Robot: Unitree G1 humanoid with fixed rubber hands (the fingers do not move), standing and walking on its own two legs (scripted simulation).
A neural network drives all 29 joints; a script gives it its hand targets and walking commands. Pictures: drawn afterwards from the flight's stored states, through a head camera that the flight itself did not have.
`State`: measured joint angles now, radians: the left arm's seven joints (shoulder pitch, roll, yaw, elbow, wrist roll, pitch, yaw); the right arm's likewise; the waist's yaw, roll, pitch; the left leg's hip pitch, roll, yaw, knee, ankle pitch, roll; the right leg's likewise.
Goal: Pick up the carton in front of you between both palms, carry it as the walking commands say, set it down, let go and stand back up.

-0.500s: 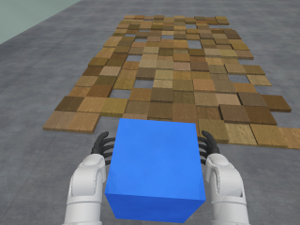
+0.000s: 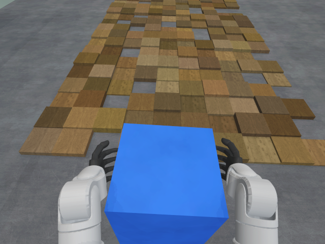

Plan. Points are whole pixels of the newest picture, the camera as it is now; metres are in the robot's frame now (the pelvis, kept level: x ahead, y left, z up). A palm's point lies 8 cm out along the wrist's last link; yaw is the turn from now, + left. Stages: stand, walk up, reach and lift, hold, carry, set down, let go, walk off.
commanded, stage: carry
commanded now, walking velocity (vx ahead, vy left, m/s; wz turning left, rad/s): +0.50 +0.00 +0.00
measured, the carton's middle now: (163, 189) +0.26 +0.00 +0.00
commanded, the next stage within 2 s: none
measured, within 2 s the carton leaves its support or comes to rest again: neither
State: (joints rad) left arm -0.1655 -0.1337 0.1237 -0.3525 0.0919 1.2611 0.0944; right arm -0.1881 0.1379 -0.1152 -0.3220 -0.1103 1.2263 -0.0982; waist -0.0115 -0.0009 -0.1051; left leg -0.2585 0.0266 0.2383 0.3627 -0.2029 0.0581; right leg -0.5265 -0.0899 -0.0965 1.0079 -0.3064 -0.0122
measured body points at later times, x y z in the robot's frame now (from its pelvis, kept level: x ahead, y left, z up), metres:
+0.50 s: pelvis +0.32 -0.05 +0.00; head +0.36 -0.06 +0.45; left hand +0.60 +0.12 +0.07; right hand +0.63 -0.18 +0.06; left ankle +0.32 +0.08 -0.67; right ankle +0.31 -0.12 -0.75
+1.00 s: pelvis +0.64 +0.01 -0.01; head +0.73 +0.02 +0.43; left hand +1.07 +0.15 +0.14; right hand +1.06 -0.15 +0.14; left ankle +0.63 +0.07 -0.75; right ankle +0.67 -0.13 -0.64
